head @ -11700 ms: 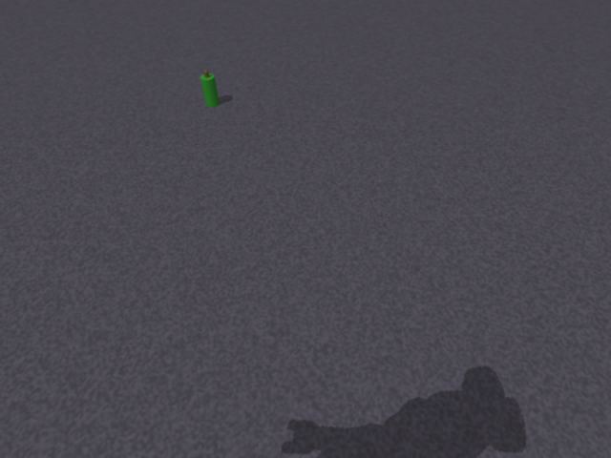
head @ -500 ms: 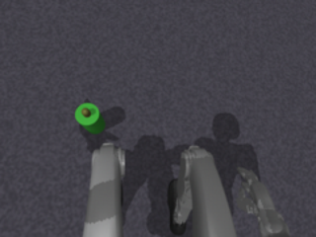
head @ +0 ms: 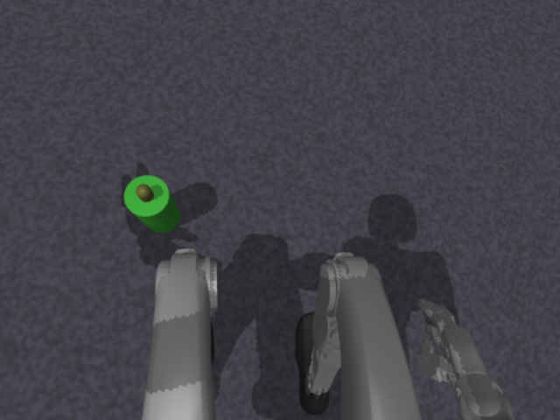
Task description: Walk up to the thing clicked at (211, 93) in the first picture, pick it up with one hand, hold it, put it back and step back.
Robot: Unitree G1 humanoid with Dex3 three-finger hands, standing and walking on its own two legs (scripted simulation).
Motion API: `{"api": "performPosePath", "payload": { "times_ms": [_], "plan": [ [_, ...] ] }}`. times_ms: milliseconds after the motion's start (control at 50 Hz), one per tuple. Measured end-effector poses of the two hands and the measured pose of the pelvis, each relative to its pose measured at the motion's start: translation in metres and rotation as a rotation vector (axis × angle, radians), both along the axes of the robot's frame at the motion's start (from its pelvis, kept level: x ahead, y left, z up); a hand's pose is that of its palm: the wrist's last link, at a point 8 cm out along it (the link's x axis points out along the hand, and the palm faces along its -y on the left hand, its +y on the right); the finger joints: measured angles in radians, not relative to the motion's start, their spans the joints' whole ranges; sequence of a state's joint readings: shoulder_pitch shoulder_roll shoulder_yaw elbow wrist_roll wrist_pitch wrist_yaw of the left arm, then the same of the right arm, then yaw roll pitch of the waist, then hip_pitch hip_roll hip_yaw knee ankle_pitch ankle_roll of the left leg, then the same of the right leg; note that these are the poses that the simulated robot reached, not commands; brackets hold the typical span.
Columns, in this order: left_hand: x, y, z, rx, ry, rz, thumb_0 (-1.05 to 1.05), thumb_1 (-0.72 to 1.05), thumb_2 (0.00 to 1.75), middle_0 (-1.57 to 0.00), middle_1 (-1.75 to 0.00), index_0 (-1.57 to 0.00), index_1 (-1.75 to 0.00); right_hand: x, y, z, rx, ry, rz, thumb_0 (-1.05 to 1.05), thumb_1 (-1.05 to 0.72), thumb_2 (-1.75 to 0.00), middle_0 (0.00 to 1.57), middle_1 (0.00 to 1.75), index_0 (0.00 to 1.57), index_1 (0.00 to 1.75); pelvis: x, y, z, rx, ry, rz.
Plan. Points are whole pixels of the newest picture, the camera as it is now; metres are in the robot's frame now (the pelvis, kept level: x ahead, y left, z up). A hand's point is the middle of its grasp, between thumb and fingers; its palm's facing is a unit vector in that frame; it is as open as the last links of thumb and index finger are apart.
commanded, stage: go down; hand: left
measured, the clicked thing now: (153, 204) +0.43 +0.25 -0.31
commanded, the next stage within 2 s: approach in 0.12 s
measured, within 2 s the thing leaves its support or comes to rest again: neither
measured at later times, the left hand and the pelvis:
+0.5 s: hand out of the picture +0.32 +0.43 -0.05, palm faces +0.28 -0.96 -0.03, open 17.7 cm; pelvis -0.01 +0.00 -0.04, yaw -1 degrees
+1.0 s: hand (84, 231) +0.36 +0.34 -0.25, palm faces +0.20 -0.98 +0.03, open 17.6 cm; pelvis -0.02 +0.01 -0.12, yaw -7 degrees
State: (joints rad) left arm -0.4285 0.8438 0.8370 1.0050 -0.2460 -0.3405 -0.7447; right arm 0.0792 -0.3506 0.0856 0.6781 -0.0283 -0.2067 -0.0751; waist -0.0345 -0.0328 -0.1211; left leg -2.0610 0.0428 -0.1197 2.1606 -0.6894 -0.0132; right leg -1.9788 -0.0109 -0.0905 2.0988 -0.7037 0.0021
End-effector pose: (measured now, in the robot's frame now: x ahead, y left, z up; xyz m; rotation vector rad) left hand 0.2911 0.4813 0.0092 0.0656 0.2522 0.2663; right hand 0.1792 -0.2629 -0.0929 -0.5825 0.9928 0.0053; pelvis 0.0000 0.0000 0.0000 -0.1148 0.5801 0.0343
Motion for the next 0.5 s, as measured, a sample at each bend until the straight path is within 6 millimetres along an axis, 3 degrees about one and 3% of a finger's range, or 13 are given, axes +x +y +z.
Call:
{"api": "performPosePath", "payload": {
  "times_ms": [340, 420, 500],
  "plan": [
    [0.001, 0.005, -0.009, -0.006, -0.046, 0.002, -0.01, -0.61, 0.04, -0.05, -0.06, -0.05, -0.07, -0.004, -0.001, -0.012, -0.005, 0.007, 0.007, 0.01, -0.90, -0.90, 0.20, 0.30, 0.21, 0.30, -0.003, 0.001, -0.014, -0.002, -0.010, -0.004],
    [-0.003, 0.001, -0.023, -0.017, -0.084, 0.014, -0.01, -0.61, 0.02, -0.06, -0.07, -0.06, -0.07, -0.005, -0.001, -0.020, -0.005, 0.013, 0.022, 0.01, -0.90, -0.90, 0.20, 0.30, 0.21, 0.30, -0.004, 0.001, -0.022, 0.000, -0.015, -0.007],
    [-0.002, -0.008, -0.052, -0.030, -0.134, 0.022, -0.01, -0.61, 0.01, -0.06, -0.07, -0.07, -0.08, -0.005, -0.003, -0.031, -0.021, 0.025, 0.059, 0.01, -0.90, -0.90, 0.20, 0.30, 0.21, 0.30, -0.006, 0.000, -0.036, 0.000, -0.034, -0.013]
  ]
}}
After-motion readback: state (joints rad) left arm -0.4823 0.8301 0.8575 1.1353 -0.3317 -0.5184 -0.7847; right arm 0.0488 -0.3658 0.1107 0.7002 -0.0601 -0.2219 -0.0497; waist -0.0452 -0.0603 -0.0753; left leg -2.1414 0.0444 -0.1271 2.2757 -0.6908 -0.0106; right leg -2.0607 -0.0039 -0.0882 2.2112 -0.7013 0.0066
